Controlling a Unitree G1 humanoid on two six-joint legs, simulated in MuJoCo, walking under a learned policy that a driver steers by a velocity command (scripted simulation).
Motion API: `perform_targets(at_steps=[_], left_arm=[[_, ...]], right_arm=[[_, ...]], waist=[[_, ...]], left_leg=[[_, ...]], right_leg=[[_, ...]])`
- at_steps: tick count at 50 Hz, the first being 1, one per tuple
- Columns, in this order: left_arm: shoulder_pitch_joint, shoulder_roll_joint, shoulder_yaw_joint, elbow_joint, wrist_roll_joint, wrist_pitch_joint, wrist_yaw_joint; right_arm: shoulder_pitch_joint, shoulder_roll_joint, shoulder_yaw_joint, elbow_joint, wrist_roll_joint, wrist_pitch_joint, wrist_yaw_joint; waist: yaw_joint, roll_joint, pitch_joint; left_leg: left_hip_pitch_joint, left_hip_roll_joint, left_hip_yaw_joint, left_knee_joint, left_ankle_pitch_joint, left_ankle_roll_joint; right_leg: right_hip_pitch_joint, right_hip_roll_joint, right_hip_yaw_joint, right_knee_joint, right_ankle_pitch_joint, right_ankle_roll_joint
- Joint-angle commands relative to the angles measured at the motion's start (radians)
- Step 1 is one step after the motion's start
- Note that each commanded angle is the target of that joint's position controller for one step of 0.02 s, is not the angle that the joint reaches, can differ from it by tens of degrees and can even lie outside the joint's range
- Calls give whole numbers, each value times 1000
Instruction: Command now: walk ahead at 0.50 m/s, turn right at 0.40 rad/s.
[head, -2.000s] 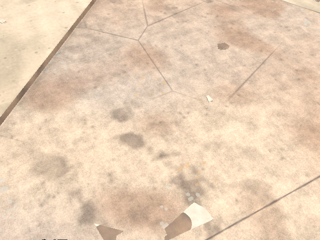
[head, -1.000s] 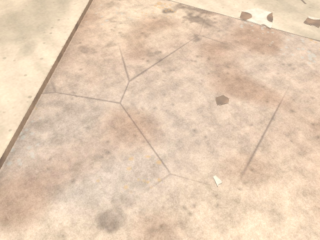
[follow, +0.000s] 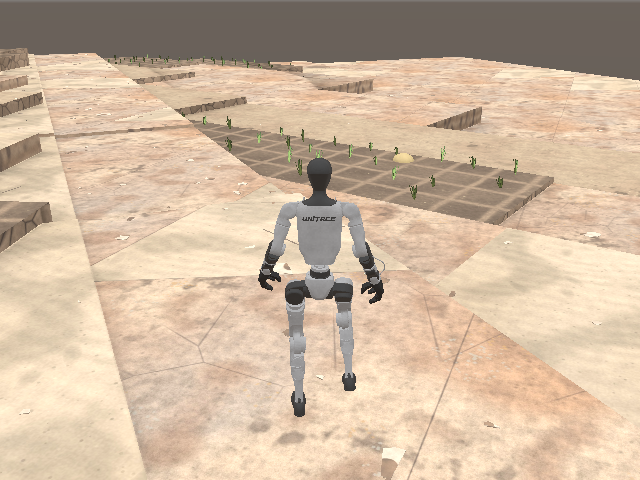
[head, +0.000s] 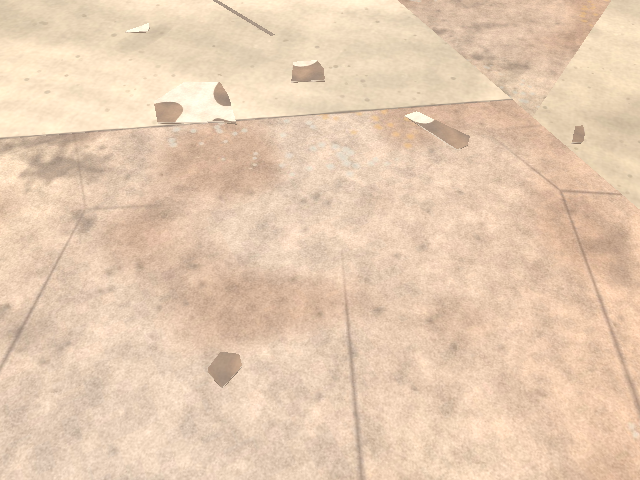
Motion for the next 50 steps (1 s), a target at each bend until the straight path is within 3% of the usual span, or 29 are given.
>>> perform_targets(at_steps=[1, 5, 8, 10, 11, 12, 13, 14, 15, 16, 17, 18, 20, 23, 27, 31, 33, 35, 36, 37, 38, 39, 40, 41, 42, 44, 48, 50], left_arm=[[-29, 10, -7, -71, 5, -21, -10], [-176, -8, -23, -105, 5, -43, -37], [-227, 15, -18, -133, 1, -46, -46], [-169, 50, -1, -124, 8, -47, -47], [-42, 83, 20, -85, 18, -49, -41], [99, 139, 43, -48, 31, -48, -28], [203, 244, 58, -42, 66, -44, -11], [205, 205, 46, -46, 57, -38, -9], [150, 147, 26, -46, 49, -37, -13], [92, 106, 14, -36, 37, -42, -17], [31, 75, 7, -25, 28, -48, -21], [-15, 51, 2, -22, 26, -55, -23], [-76, 48, 5, -10, 46, -69, -22], [-122, 64, 11, 14, 51, -75, -2], [-109, 89, 19, 47, 42, -48, 29], [-93, 122, 32, 74, 20, -17, 30], [-96, 135, 39, 82, 4, -6, 28], [-104, 130, 41, 90, -12, 3, 31], [-50, 111, 38, 111, -6, 3, 29], [-39, 80, 28, 86, 33, -4, 26], [-71, 45, 12, 46, 57, -4, 23], [-116, 85, 23, 61, 39, 2, 16], [-137, 83, 24, 53, 14, 6, 17], [-132, 78, 26, 68, 16, 11, 26], [-137, 95, 33, 69, 26, 16, 37], [-112, 79, 33, 76, 26, 19, 40], [-125, 47, 20, 76, 20, 15, 41], [-134, 48, 18, 75, 19, 14, 36]], right_arm=[[-57, -151, -31, -51, 7, -16, 2], [9, -187, -34, -10, 29, 2, -1], [53, -210, -38, 25, 41, 21, -1], [46, -229, -41, 37, 46, 33, -5], [38, -220, -33, 43, 48, 41, -7], [44, -188, -17, 36, 35, 38, -11], [97, -79, 24, -11, 3, 23, -3], [142, -97, 23, 28, 12, 11, -2], [90, -184, -7, 25, 45, 14, -1], [39, -163, -4, 11, 53, 20, -3], [26, -141, -4, 17, 41, 32, -11], [35, -138, -11, 25, 32, 53, -19], [90, -100, -10, 44, 29, 90, -29], [35, -90, -15, -4, 19, 111, -39], [-66, -73, -9, -63, 14, 112, -13], [-128, -96, -20, -120, 14, 127, 12], [-138, -103, -27, -145, 15, 136, 21], [-101, -107, -36, -151, 16, 136, 24], [-45, -153, -55, -142, 10, 132, 13], [19, -288, -92, -149, 4, 128, -12], [27, -320, -90, -169, -20, 120, -13], [19, -252, -70, -175, -14, 106, 0], [-36, -233, -64, -182, -3, 94, -1], [-87, -208, -60, -186, 14, 93, -6], [-131, -185, -52, -195, 25, 99, -15], [-155, -185, -50, -209, 11, 109, -28], [-133, -206, -60, -213, 15, 116, -46], [-141, -213, -63, -220, 14, 123, -50]], waist=[[23, 110, -2], [-28, 104, 32], [-24, 124, 45], [32, 148, -2], [109, 137, -74], [172, 117, -179], [165, -101, -354], [162, -162, -501], [163, -84, -379], [126, -69, -255], [89, -31, -179], [56, -52, -141], [8, -59, -124], [-5, -64, -77], [34, -46, -75], [56, -34, -62], [53, -39, -55], [23, -22, -70], [8, 44, -109], [11, 275, -164], [11, 384, -247], [-25, 211, -290], [-1, 173, -226], [24, 111, -177], [42, 114, -146], [67, 165, -154], [49, 174, -171], [41, 193, -164]], left_leg=[[29, 265, -154, -172, 246, 172], [55, 261, -89, -173, 247, 152], [151, 307, -98, -135, 321, 137], [187, 308, -73, -26, 565, 114], [148, 265, -43, 138, 724, 84], [7, 211, -21, 345, 640, 38], [-387, 69, 0, 744, 121, -46], [-449, -6, -175, 949, -436, -67], [-491, 43, -238, 1005, -417, -64], [-529, 88, -200, 956, -381, -61], [-521, 118, -181, 883, -318, -68], [-453, 141, -172, 842, -262, -75], [-336, 122, -149, 842, -160, -98], [-373, 128, -149, 733, -58, -113], [-354, 136, -118, 535, 76, -97], [-362, 126, -87, 436, 0, -64], [-354, 113, -67, 385, -63, -38], [-254, 70, -27, 235, 22, 3], [-125, 50, -58, 139, 218, 40], [81, 236, -330, 136, 731, 134], [210, 420, -648, 104, 828, 355], [193, 397, -593, 79, 722, 352], [133, 350, -501, 70, 610, 303], [82, 300, -449, 58, 483, 248], [26, 272, -421, 41, 406, 218], [-45, 229, -391, 27, 395, 207], [-40, 212, -411, 35, 309, 201], [-73, 203, -440, 30, 205, 196]], right_leg=[[-35, -24, 20, -158, 138, 2], [39, -3, -62, -380, 243, -11], [50, 14, -78, -461, 157, -42], [178, 57, -113, -514, 97, -78], [380, 90, -134, -578, 159, -107], [645, 37, -80, -559, 296, -136], [1057, -270, 320, -534, 495, -277], [1058, -392, 535, -612, 697, -360], [931, -348, 344, -602, 794, -323], [822, -285, 195, -609, 805, -277], [707, -235, 117, -652, 730, -241], [598, -206, 58, -702, 684, -220], [455, -191, -25, -775, 689, -229], [421, -196, -113, -817, 648, -234], [477, -196, -185, -817, 550, -222], [556, -245, -180, -756, 497, -215], [583, -264, -171, -696, 496, -196], [582, -234, -206, -570, 513, -140], [544, -168, -247, -428, 486, -79], [327, -55, -303, -141, 182, 14], [65, 111, -190, 110, -466, 72], [41, 83, -28, 210, -468, 59], [6, 65, -15, 211, -385, 43], [-7, 44, -11, 159, -308, 41], [9, 33, -6, 101, -244, 45], [90, 60, -17, 54, -174, 59], [139, 82, -3, -151, -126, 84], [184, 91, 2, -226, -107, 87]])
